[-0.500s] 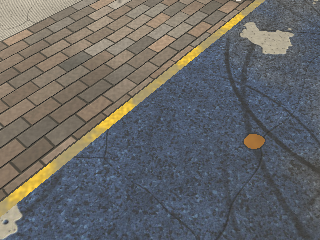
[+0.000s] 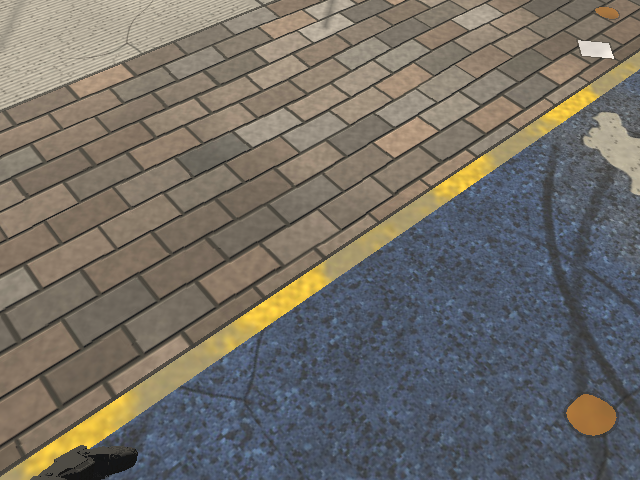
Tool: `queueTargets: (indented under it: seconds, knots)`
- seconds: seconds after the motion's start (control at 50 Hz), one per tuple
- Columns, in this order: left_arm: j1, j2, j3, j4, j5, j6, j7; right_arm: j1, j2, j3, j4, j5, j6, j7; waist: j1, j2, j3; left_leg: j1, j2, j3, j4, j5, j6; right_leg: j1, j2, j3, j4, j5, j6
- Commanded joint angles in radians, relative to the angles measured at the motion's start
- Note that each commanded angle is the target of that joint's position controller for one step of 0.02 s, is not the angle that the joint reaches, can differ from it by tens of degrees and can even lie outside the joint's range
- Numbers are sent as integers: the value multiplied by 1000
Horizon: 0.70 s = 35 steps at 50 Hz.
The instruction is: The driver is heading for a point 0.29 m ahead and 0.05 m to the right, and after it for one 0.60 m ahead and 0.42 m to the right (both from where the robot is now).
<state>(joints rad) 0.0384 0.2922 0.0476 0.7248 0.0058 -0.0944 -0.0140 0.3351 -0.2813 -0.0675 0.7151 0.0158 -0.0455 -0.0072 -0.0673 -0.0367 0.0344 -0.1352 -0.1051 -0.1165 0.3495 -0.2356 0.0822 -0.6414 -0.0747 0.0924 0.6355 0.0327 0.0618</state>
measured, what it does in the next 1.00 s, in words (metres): walks ahead, turning right: right foot, then left foot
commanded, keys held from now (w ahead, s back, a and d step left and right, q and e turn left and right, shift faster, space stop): w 0.08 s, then w+e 0.92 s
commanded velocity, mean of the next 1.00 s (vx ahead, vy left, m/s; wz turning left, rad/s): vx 0.50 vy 0.00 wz -0.31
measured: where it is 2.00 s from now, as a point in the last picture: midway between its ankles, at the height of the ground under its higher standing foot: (418, 311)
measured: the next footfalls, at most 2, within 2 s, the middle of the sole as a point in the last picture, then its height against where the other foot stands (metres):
right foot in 0.14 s outside the picture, level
left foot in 0.62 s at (270, 456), level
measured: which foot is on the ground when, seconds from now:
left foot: down 0.00-0.16, up 0.18-0.60, down 0.62-1.00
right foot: up 0.00-0.12, down 0.14-0.62, up 0.64-1.00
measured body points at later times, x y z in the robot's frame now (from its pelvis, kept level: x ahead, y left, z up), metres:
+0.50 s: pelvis +0.27 -0.05 +0.00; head +0.31 -0.06 +0.45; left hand +0.30 +0.23 -0.12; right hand +0.48 -0.30 -0.08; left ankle +0.44 +0.10 -0.70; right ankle +0.22 -0.14 -0.75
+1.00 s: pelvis +0.53 -0.06 -0.01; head +0.56 -0.08 +0.44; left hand +0.82 +0.08 -0.09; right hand +0.43 -0.34 -0.13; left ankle +0.48 +0.08 -0.75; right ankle +0.62 -0.27 -0.70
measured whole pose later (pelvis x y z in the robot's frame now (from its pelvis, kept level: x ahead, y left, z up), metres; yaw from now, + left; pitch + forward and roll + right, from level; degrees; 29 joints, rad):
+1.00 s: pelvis +0.53 -0.06 -0.01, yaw -24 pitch +1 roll +2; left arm 0.11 0.30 0.06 0.64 -0.02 -0.02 -0.04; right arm 0.34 -0.30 -0.08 0.83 0.00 -0.08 0.00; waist -0.10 -0.05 0.04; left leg 0.02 -0.01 0.17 0.24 -0.28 0.00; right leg -0.68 -0.09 0.03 0.74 -0.02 0.00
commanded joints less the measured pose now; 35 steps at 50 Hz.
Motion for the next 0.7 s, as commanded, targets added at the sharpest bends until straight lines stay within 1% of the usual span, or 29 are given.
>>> queueTargets:
  seconds: [0.02, 0.06, 0.08, 0.1, 0.12, 0.14, 0.16, 0.18, 0.2, 0.22, 0.24, 0.26, 0.28, 0.3, 0.32, 0.34, 0.38, 0.42, 0.46, 0.5, 0.52, 0.56, 0.58, 0.6, 0.62, 0.64, 0.66, 0.68, 0.7]
  knots:
    - [-95, 69, 11, -79, -10, -21, -14, 37, -157, -42, -31, 5, -13, -6, -17, 123, -21, -58, 240, -157, -84, 144, 135, 131, 41, -39, -90, 86, -13]
    - [-100, 91, 19, -87, -9, -29, -21, 53, -154, -41, -18, 3, -9, -7, -13, 133, -13, 16, 274, -200, -38, 158, 126, 121, 43, -34, -128, 18, -42]
    - [-87, 100, 22, -86, -9, -32, -22, 52, -157, -43, -13, 0, -6, -8, -4, 146, -10, 44, 289, -217, -17, 187, 120, 130, 45, -38, -137, -28, -58]
    - [-55, 108, 26, -79, -11, -34, -23, 42, -162, -44, -11, -3, -2, -7, 14, 164, -13, 73, 299, -216, 7, 249, 111, 150, 50, -57, -147, -70, -77]
    - [10, 122, 35, -59, -8, -36, -20, 27, -157, -42, -13, -3, 1, -7, 50, 169, -38, 86, 279, -191, 72, 382, 94, 232, 69, -87, -178, -83, -105]
    - [123, 156, 52, -28, -1, -39, -16, 23, -131, -31, -17, -8, 2, -7, 100, 146, -121, 69, 226, -137, 226, 501, 66, 396, 51, -74, -170, -57, -146]
    - [277, 211, 63, -8, 8, -39, -16, 54, -93, -12, -35, -26, 1, -11, 142, 25, -278, -78, 155, -68, 511, 333, 26, 671, -100, 128, -133, -16, -233]
    - [357, 272, 84, 32, 0, -26, -27, 173, -43, 2, -41, -5, -14, -8, 101, -297, -351, -449, 9, 26, 834, -218, -61, 949, -270, 592, -272, -262, -394]
    - [348, 182, 58, 26, -36, -22, -35, 120, -120, -6, -39, -1, -25, -6, 129, -200, -288, -595, 56, -38, 929, -316, -60, 950, -273, 710, -352, -491, -380]
    - [285, 137, 45, 10, -35, -15, -31, -5, -157, -17, -62, 7, -34, -1, 143, -102, -154, -649, 102, -23, 938, -227, -56, 837, -240, 578, -361, -480, -339]
    - [246, 130, 40, -4, -19, -7, -27, -81, -145, -12, -79, -4, -44, -1, 137, -15, -92, -631, 131, 3, 901, -164, -55, 725, -196, 475, -370, -371, -321]
    - [224, 121, 36, -7, -13, -2, -24, -115, -132, -13, -92, -20, -54, 0, 118, 14, -47, -615, 155, 12, 828, -119, -60, 643, -163, 413, -384, -260, -319]
    - [217, 110, 30, -11, -6, -1, -19, -109, -119, -14, -97, -29, -58, 1, 93, -11, -56, -559, 174, 11, 768, -87, -66, 600, -131, 366, -395, -176, -311]
    - [219, 103, 29, -10, -8, 1, -15, -100, -104, -12, -98, -31, -58, 2, 81, -39, -64, -525, 176, 20, 716, -79, -77, 579, -108, 335, -407, -122, -314]
    - [225, 104, 30, -8, -14, 2, -10, -97, -91, -9, -100, -31, -56, 3, 74, -53, -71, -508, 175, 31, 663, -86, -89, 562, -98, 308, -415, -84, -320]
    - [233, 115, 33, -4, -19, 3, -4, -109, -80, -5, -104, -31, -53, 2, 73, -55, -68, -497, 170, 45, 606, -88, -103, 535, -94, 285, -422, -55, -327]
    - [248, 147, 45, 3, -25, 9, 10, -174, -56, 7, -120, -30, -51, 1, 86, -47, -49, -464, 157, 60, 467, -6, -124, 478, -78, 241, -435, -36, -321]
    - [271, 163, 52, 10, -29, 18, 19, -244, -45, 13, -129, -25, -56, 6, 111, -46, -35, -410, 136, 61, 336, 131, -136, 432, -54, 210, -434, -52, -298]
    - [304, 164, 53, 19, -32, 29, 25, -300, -49, 13, -138, -16, -62, 12, 132, -51, -31, -354, 111, 59, 248, 230, -144, 410, -45, 209, -418, -70, -281]
    - [339, 160, 54, 28, -37, 38, 27, -344, -62, 9, -150, -9, -68, 18, 144, -52, -30, -316, 94, 47, 192, 250, -141, 423, -52, 240, -387, -106, -270]
    - [347, 158, 54, 30, -39, 42, 29, -354, -73, 5, -154, -6, -72, 20, 141, -55, -31, -296, 90, 38, 165, 240, -136, 437, -59, 266, -367, -132, -262]
    - [340, 162, 58, 25, -37, 48, 31, -336, -96, -7, -153, -2, -79, 21, 114, -74, -33, -233, 92, 31, 125, 193, -115, 457, -70, 315, -319, -156, -242]
    - [327, 153, 57, 20, -37, 50, 32, -290, -106, -15, -140, -2, -82, 19, 83, -78, -43, -161, 96, 37, 91, 186, -95, 448, -57, 320, -278, -154, -225]
    - [319, 127, 50, 13, -32, 50, 31, -212, -128, -28, -120, -8, -84, 12, 42, -74, -82, -35, 115, 40, 65, 170, -69, 417, -19, 300, -197, -131, -199]
    - [303, 73, 31, -7, -20, 45, 26, -76, -176, -43, -106, -23, -86, 3, -25, -3, -191, 179, 251, -78, 80, 116, -8, 323, 34, 232, 32, -192, -164]
    - [409, 3, 9, -35, -34, 34, 28, 30, -262, -65, -81, -35, -69, 0, -7, 266, -330, 484, 474, -446, 27, -63, 134, 31, 167, 77, 343, -504, -101]
    - [423, 74, 18, -38, -48, 31, 30, 47, -212, -58, -63, -19, -60, 9, -5, 327, -300, 469, 539, -658, -43, -279, 173, -134, 105, 62, 527, -625, -88]
    - [353, 139, 36, -35, -47, 36, 30, 3, -143, -39, -71, -14, -60, 9, -17, 214, -170, 360, 493, -544, -64, -301, 140, -175, 63, 74, 597, -539, -83]
    - [299, 141, 40, -41, -38, 42, 29, -44, -115, -28, -72, -18, -57, 8, -5, 149, -96, 254, 449, -402, -74, -182, 113, -158, 34, 46, 604, -464, -75]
